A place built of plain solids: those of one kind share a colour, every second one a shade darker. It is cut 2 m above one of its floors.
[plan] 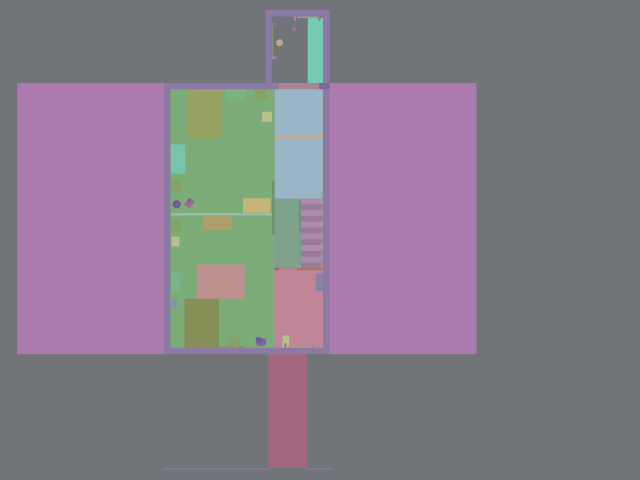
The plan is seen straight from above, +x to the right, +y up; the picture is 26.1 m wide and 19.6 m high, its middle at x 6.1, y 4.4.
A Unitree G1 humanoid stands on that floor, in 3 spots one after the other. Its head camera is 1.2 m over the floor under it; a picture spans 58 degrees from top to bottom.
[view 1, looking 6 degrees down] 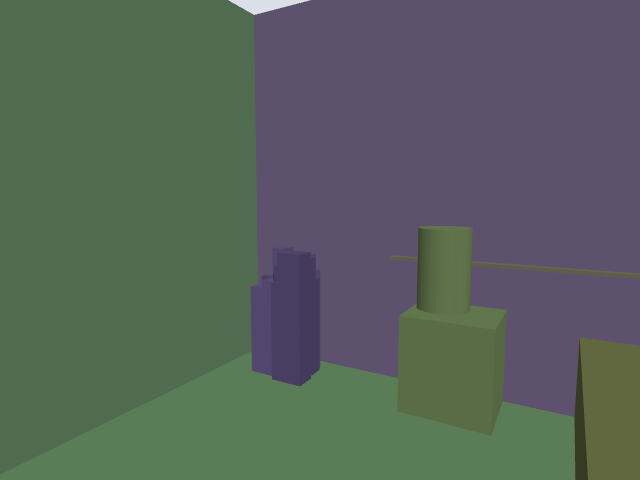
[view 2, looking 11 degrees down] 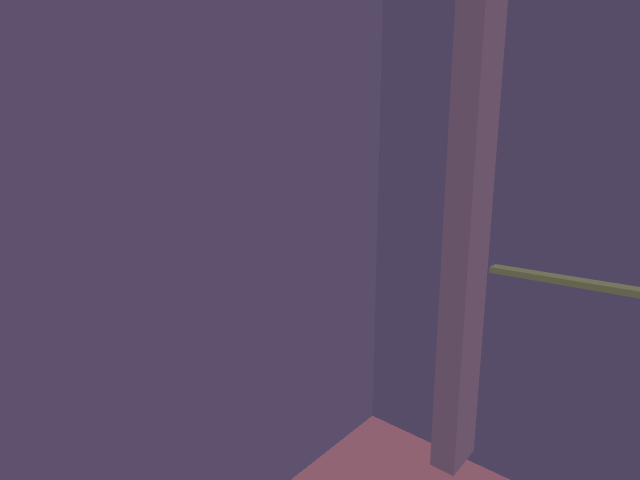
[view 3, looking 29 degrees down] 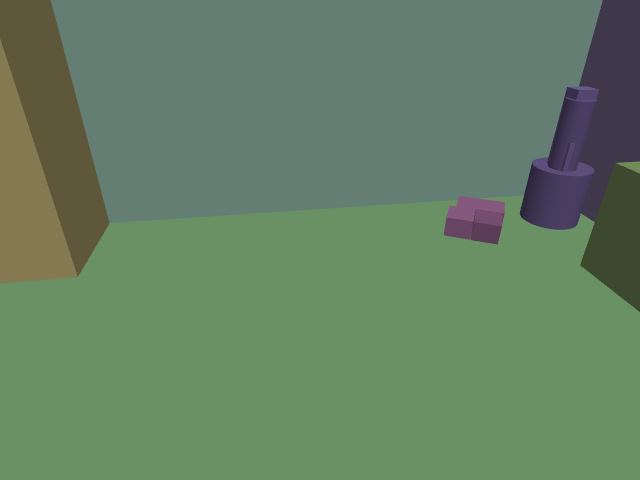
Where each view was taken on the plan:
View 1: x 2.05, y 2.65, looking -60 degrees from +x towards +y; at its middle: wall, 3.08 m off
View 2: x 5.20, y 1.55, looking -49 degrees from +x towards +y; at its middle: wall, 1.59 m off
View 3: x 2.05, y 8.06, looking -99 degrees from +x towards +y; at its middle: upper_floor_rooms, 2.48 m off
